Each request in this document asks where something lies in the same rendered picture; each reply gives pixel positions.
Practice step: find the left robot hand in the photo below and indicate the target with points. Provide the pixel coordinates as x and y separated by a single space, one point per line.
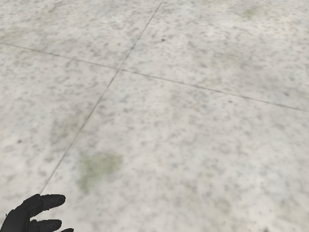
18 219

